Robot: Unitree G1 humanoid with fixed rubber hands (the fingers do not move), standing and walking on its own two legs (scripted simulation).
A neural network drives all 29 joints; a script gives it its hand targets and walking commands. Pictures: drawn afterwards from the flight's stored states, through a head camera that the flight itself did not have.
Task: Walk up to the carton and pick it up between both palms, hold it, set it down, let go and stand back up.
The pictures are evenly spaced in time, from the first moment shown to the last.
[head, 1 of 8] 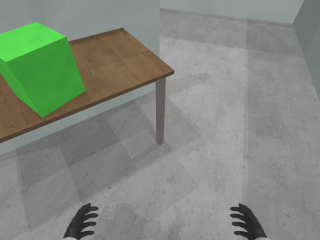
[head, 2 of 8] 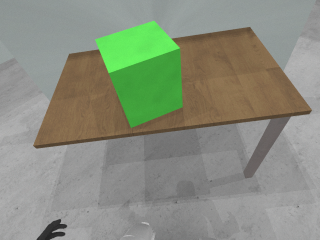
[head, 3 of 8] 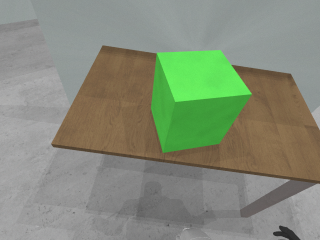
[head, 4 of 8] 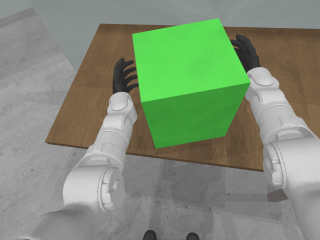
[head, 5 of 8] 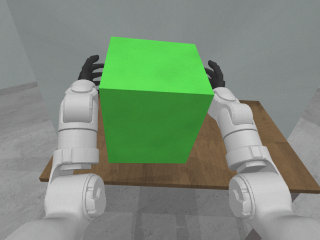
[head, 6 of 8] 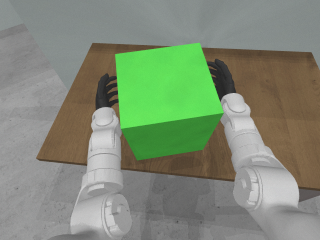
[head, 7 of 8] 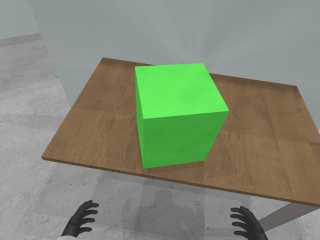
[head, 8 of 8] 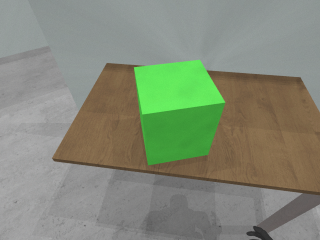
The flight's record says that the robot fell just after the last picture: no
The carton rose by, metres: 0.21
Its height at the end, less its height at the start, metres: +0.00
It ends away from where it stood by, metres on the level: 0.03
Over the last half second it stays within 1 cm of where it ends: yes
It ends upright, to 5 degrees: yes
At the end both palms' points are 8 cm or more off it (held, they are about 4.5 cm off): yes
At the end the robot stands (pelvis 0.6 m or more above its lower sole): yes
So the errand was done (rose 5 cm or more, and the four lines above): yes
